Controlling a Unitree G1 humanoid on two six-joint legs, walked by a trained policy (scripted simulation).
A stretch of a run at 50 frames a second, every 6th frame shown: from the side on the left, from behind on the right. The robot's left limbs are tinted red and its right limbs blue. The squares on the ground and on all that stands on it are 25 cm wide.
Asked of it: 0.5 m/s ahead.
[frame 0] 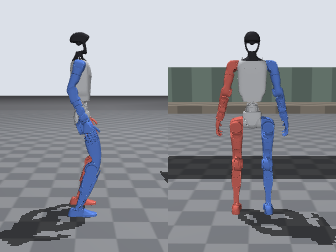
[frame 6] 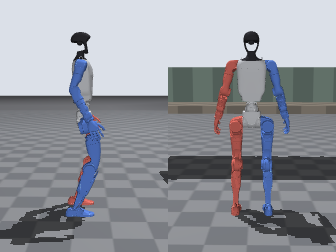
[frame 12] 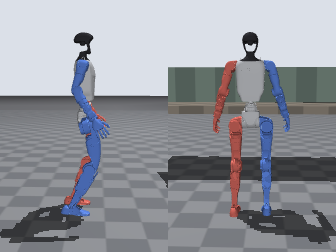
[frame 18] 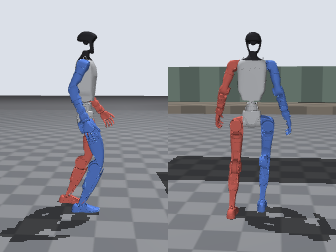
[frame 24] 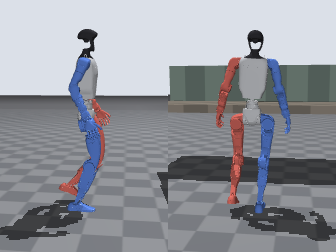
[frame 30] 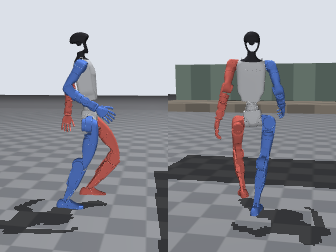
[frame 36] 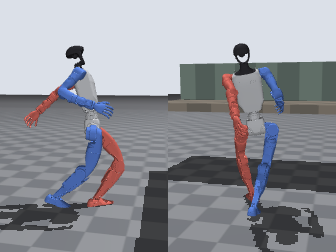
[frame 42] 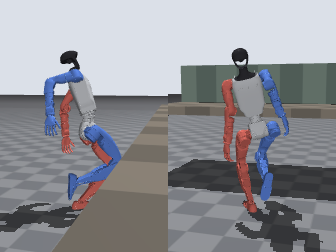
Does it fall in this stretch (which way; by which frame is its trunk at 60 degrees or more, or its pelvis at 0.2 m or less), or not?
no
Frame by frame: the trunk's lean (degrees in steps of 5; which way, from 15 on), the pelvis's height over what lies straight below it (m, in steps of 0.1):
0: 0, 0.8
6: 5, 0.8
12: 0, 0.8
18: 0, 0.8
24: 5, 0.8
30: 10, 0.7
36: 20 backward and to its left, 0.7
42: 25 backward and to its left, 0.7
